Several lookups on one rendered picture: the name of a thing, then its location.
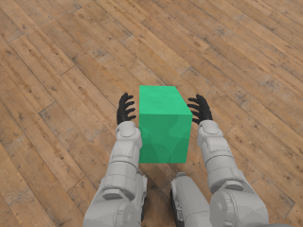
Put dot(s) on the robot right upper arm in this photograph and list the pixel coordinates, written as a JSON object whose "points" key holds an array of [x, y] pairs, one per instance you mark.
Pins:
{"points": [[234, 208]]}

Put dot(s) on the robot right hand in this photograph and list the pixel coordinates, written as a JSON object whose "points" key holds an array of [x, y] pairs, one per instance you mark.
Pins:
{"points": [[203, 108]]}

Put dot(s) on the robot left hand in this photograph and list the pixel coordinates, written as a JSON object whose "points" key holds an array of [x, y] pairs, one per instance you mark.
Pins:
{"points": [[122, 113]]}

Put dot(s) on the left robot forearm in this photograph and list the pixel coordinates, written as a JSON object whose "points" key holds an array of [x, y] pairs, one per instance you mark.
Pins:
{"points": [[119, 181]]}

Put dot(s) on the right robot foot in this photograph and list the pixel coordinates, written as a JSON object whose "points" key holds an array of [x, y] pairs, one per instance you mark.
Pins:
{"points": [[178, 223]]}

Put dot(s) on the robot left shin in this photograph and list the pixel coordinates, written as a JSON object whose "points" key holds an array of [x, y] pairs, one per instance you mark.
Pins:
{"points": [[142, 202]]}

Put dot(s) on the robot left upper arm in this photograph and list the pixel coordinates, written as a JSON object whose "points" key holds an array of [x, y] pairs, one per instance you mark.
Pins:
{"points": [[111, 213]]}

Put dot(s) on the carton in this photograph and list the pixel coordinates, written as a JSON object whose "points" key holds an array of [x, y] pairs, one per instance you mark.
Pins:
{"points": [[165, 124]]}

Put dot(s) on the right robot forearm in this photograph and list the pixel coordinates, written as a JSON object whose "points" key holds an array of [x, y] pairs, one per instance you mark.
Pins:
{"points": [[219, 161]]}

